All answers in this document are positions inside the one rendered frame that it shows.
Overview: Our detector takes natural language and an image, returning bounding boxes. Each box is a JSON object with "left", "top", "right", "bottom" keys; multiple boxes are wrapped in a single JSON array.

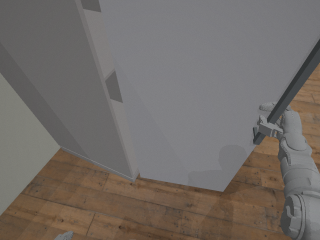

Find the handle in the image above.
[{"left": 253, "top": 39, "right": 320, "bottom": 145}]

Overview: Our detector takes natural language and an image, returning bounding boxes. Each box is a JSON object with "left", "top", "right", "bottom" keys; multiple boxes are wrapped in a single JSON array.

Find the right robot hand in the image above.
[{"left": 257, "top": 101, "right": 303, "bottom": 141}]

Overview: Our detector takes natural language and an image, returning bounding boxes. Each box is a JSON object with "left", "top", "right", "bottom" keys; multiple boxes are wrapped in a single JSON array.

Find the fridge door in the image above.
[{"left": 98, "top": 0, "right": 320, "bottom": 192}]

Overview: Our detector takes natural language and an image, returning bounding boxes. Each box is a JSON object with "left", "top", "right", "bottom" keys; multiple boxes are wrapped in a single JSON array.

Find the robot right forearm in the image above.
[{"left": 277, "top": 132, "right": 320, "bottom": 200}]

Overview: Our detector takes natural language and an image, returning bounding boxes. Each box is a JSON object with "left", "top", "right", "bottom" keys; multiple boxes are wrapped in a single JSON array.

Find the right robot upper arm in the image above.
[{"left": 280, "top": 194, "right": 320, "bottom": 240}]

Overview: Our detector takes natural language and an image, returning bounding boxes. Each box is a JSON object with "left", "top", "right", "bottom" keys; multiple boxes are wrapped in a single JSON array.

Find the left robot hand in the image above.
[{"left": 54, "top": 230, "right": 74, "bottom": 240}]

